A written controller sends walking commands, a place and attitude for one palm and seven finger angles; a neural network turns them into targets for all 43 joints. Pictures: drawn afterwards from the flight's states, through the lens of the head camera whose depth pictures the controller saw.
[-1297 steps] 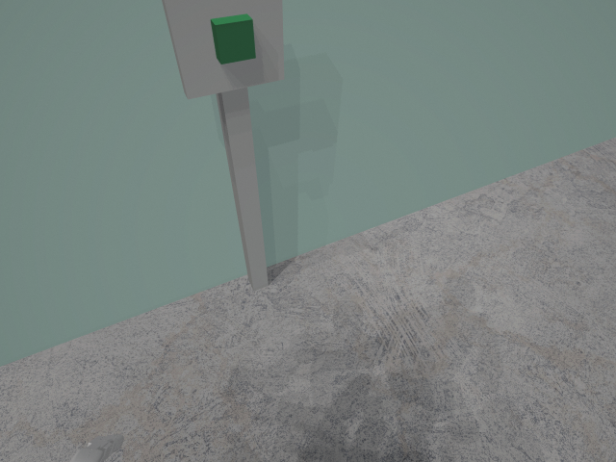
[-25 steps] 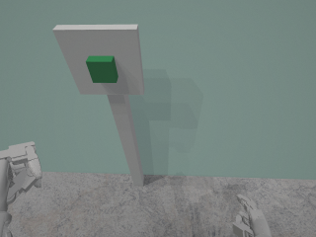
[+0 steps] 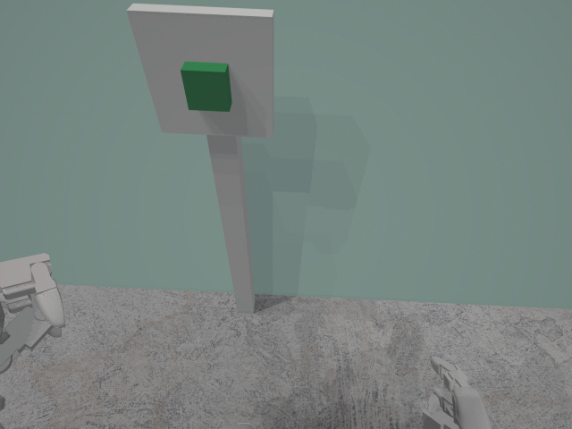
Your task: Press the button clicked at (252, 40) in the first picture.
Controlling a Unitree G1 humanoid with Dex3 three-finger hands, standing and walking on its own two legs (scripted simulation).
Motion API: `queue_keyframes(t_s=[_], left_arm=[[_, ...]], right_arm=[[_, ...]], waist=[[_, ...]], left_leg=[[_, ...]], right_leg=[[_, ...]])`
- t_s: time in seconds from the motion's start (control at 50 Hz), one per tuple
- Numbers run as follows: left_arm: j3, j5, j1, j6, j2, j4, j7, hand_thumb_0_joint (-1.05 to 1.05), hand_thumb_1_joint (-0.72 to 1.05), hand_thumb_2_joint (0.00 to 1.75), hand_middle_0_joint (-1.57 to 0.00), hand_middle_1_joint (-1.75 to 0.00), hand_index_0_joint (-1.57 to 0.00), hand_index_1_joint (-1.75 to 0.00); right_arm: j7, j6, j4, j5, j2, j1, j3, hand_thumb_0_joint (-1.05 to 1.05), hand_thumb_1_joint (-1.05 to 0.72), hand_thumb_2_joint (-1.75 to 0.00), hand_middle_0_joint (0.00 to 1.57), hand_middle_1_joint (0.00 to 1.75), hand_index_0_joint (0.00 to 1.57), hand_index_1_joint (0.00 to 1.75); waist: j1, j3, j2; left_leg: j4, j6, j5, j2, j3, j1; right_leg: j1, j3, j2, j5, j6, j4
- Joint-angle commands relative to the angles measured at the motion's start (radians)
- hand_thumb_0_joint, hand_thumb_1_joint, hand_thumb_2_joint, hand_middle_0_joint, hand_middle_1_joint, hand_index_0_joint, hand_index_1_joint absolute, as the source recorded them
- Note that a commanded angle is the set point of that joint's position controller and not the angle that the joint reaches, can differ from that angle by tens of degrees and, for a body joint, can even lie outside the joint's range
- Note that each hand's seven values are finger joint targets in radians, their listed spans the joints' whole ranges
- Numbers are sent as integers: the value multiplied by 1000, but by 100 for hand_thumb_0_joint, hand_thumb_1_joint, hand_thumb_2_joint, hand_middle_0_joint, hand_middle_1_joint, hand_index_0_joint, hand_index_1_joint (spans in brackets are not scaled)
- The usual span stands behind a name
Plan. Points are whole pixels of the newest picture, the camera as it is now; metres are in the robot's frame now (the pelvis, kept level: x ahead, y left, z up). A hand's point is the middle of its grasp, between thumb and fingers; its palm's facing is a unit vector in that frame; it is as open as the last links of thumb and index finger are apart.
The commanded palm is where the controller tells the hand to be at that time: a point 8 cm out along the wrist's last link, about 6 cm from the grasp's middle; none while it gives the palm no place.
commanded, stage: step back with the hand held close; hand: left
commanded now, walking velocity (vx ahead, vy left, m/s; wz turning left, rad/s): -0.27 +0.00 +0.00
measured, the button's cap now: (208, 86) +0.59 +0.18 +0.18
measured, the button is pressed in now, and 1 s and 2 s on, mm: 0 0 0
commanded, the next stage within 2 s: stop stepping back and stand still in 0.40 s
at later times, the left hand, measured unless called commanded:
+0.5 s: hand out of the picture +0.11 +0.24 +0.18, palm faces +0.28 -0.87 -0.41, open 3.1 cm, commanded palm +0.06 +0.29 +0.19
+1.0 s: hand out of the picture +0.02 +0.32 +0.17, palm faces +0.42 -0.86 -0.29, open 3.1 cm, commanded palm -0.07 +0.35 +0.19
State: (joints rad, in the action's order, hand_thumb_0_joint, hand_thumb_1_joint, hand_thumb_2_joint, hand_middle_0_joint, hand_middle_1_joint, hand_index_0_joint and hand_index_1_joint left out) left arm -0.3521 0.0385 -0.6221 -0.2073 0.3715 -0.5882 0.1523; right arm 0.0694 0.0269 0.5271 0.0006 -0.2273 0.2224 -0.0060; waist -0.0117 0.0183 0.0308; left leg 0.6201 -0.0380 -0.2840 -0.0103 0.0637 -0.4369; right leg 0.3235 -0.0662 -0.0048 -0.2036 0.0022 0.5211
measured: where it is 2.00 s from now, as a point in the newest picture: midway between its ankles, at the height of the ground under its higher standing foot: outside the picture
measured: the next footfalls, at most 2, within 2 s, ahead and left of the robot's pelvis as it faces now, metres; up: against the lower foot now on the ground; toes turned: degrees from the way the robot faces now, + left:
right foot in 0.40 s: -0.14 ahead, -0.10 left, +0.00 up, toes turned -11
left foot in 0.92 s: -0.12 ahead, +0.19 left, +0.00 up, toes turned +7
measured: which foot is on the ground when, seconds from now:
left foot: down 0.00-0.70, up 0.72-0.90, down 0.92-1.00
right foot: down 0.00-0.10, up 0.12-0.38, down 0.40-0.92, up 0.94-1.00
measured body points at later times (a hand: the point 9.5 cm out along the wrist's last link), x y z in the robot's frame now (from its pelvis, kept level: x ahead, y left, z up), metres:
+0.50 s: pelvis -0.09 +0.02 +0.00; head -0.08 +0.05 +0.45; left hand +0.09 +0.29 +0.20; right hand +0.08 -0.20 -0.08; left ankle +0.06 +0.08 -0.72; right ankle -0.20 -0.10 -0.73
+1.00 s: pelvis -0.21 +0.07 +0.00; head -0.22 +0.12 +0.45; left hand -0.01 +0.36 +0.19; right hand -0.07 -0.18 -0.06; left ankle -0.19 +0.18 -0.73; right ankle -0.18 -0.06 -0.68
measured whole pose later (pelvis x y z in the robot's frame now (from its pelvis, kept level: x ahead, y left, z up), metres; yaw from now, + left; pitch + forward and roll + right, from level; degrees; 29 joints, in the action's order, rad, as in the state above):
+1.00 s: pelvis -0.21 +0.07 +0.00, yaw -2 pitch -2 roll -2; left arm -0.37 0.01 -0.44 -0.18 0.37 -0.51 0.18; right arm 0.08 0.12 0.66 -0.02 -0.18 0.25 0.00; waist 0.03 -0.01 -0.07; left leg 0.63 -0.02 -0.32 -0.02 -0.01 -0.28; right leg 0.46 -0.04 -0.01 -0.46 0.01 0.93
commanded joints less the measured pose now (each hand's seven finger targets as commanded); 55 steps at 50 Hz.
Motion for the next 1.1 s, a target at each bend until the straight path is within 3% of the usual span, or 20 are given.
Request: queue_keyframes(t_s=[0.0, 0.1, 0.16, 0.3, 0.38, 0.42, 0.44, 0.5, 0.54, 0.58, 0.62, 0.66, 0.68, 0.7, 0.78, 0.86, 0.9, 0.94, 1.0, 1.08], left_arm=[[-111, -3, 74, -70, 179, -222, 42, 0, 90, 90, -130, -150, -130, -150], [-160, -25, 96, -80, 188, -246, 38, 0, 90, 90, -130, -150, -130, -150], [-162, -6, 43, -100, 189, -215, 29, 0, 90, 90, -130, -150, -130, -150], [-84, 33, 24, -94, 160, -265, 4, 0, 90, 90, -130, -150, -130, -150], [-147, 44, 92, -122, 257, -285, 10, 0, 90, 90, -130, -150, -130, -150], [-207, 44, 117, -127, 308, -263, 14, 0, 90, 90, -130, -150, -130, -150], [-150, 47, 133, -115, 254, -241, -4, 0, 90, 90, -130, -150, -130, -150], [-135, 44, 61, -50, 209, -168, -25, 0, 90, 90, -130, -150, -130, -150], [-131, 52, 58, -60, 204, -175, -30, 0, 90, 90, -130, -150, -130, -150], [-183, 50, 13, -37, 223, -169, -10, 0, 90, 90, -130, -150, -130, -150], [-173, 49, -42, -24, 199, -199, -10, 0, 90, 90, -130, -150, -130, -150], [-166, 30, -89, -28, 216, -260, -11, 0, 90, 90, -130, -150, -130, -150], [-156, 26, -100, -20, 216, -278, -13, 0, 90, 90, -130, -150, -130, -150], [-132, 16, -21, -16, 202, -325, -10, 0, 90, 90, -130, -150, -130, -150], [-124, -8, 93, -14, 174, -168, 9, 0, 90, 90, -130, -150, -130, -150], [-49, -29, 280, -34, 134, -127, 34, 0, 90, 90, -130, -150, -130, -150], [-34, -29, 340, -62, 133, -235, 43, 0, 90, 90, -130, -150, -130, -150], [-106, -34, 236, -81, 197, -215, 32, 0, 90, 90, -130, -150, -130, -150], [-106, -22, 21, -76, 162, -329, 9, 0, 90, 90, -130, -150, -130, -150], [-135, -19, -122, -75, 167, -293, 14, 0, 90, 90, -130, -150, -130, -150]], right_arm=[[14, 67, -114, -5, -103, -67, 46, 0, -90, -90, 20, 30, 20, 30], [28, 96, -136, -16, -123, -106, 50, 0, -90, -90, 20, 30, 20, 30], [4, 111, -113, -19, -104, -105, 63, 0, -90, -90, 20, 30, 20, 30], [-31, 135, -50, -23, -85, -78, 47, 0, -90, -90, 20, 30, 20, 30], [-19, 94, -16, -19, -63, -73, 32, 0, -90, -90, 20, 30, 20, 30], [-2, 108, -44, -27, -53, -138, 11, 0, -90, -90, 20, 30, 20, 30], [0, 106, -35, -2, -67, -135, 35, 0, -90, -90, 20, 30, 20, 30], [21, 76, -71, 2, -105, -136, 32, 0, -90, -90, 20, 30, 20, 30], [0, 111, -72, -1, -105, -122, 45, 0, -90, -90, 20, 30, 20, 30], [-3, 107, -97, -12, -109, -135, 36, 0, -90, -90, 20, 30, 20, 30], [-10, 95, -112, -14, -95, -123, 42, 0, -90, -90, 20, 30, 20, 30], [-13, 80, -123, 11, -82, -99, 46, 0, -90, -90, 20, 30, 20, 30], [-11, 64, -114, 13, -86, -107, 65, 0, -90, -90, 20, 30, 20, 30], [-10, 44, -89, -4, -98, -116, 73, 0, -90, -90, 20, 30, 20, 30], [17, 70, -63, -16, -68, -108, 38, 0, -90, -90, 20, 30, 20, 30], [38, 137, -5, -15, -102, -82, 43, 0, -90, -90, 20, 30, 20, 30], [36, 155, -53, -12, -143, -49, 58, 0, -90, -90, 20, 30, 20, 30], [11, 161, -46, -17, -94, -53, 56, 0, -90, -90, 20, 30, 20, 30], [-37, 161, -65, -6, -89, -95, 60, 0, -90, -90, 20, 30, 20, 30], [-38, 131, -68, -13, -80, -97, 51, 0, -90, -90, 20, 30, 20, 30]], waist=[[35, -82, -134], [13, -66, 289], [-3, -110, 97], [2, -207, 228], [17, -186, -113], [7, -155, -90], [18, -184, -273], [27, -159, 74], [7, -215, 248], [-10, -122, 205], [-21, -130, 243], [-10, -136, 14], [-6, -66, -242], [10, 8, -238], [54, 18, -172], [42, -13, 4], [39, -7, 419], [52, 10, 232], [28, -11, 83], [21, -26, 246]], left_leg=[[32, 18, -53, -20, -96, 237], [-597, -113, -560, -333, -519, -295], [-497, -82, -321, -280, -389, -114], [-503, 76, -88, -174, -217, 192], [35, 76, 101, -46, -77, 436], [104, 70, 25, -26, -45, 342], [110, 61, 20, 12, -62, 322], [-205, -15, 666, -88, -186, 393], [-405, -93, 256, -236, -390, 350], [-617, 10, -414, -226, -394, -12], [-590, 131, -372, -132, -214, -99], [-101, 112, -218, 44, 15, -3], [380, 95, -144, 118, -37, 101], [662, 91, -113, 104, -93, -8], [436, 46, -67, -51, -79, 37], [-201, 10, -111, -21, 11, 171], [-403, -78, -239, -267, -473, 312], [-460, -177, -217, -375, -661, 261], [-415, -144, -142, -294, -458, 199], [-456, -88, -274, -216, -240, 29]], right_leg=[[216, 202, -195, -232, 82, -233], [-202, 77, 90, -240, -14, 503], [-82, 89, 84, -297, 4, 525], [-155, -21, 99, -333, 38, -95], [155, 197, -206, 23, 103, -363], [134, 146, -248, 266, 106, -261], [78, 102, -200, 322, 81, -203], [32, 6, 18, 288, -39, 94], [-3, 96, 99, -436, -21, 318], [-190, 22, 120, -433, 39, 277], [-331, -61, 148, -374, 55, 107], [-159, 72, -26, -376, 81, -201], [240, 430, -288, -564, 137, -431], [386, 534, -410, -612, 185, -473], [305, 161, -228, -524, 109, -351], [35, 48, -158, -395, 89, -82], [266, -38, 6, -381, 4, 348], [374, 77, 13, -304, 9, 609], [318, 83, -36, -126, -1, 594], [54, -36, 6, -135, 2, 317]])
